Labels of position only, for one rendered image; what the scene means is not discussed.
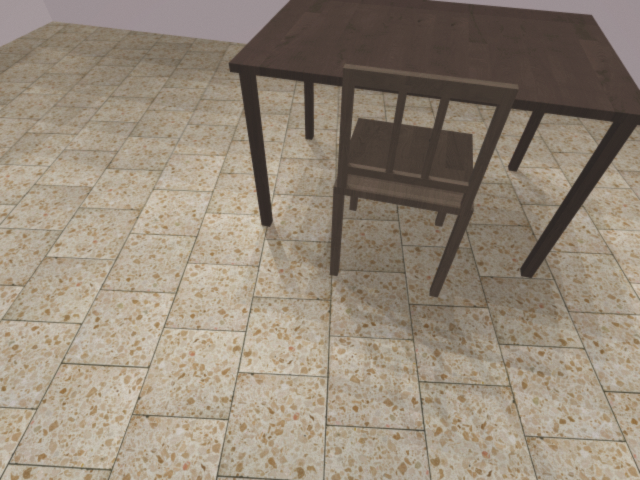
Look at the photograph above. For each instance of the table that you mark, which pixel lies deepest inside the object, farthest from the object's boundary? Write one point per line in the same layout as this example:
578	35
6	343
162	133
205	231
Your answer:
562	62

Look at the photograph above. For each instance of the chair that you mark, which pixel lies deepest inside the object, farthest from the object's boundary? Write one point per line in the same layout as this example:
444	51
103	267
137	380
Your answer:
426	168

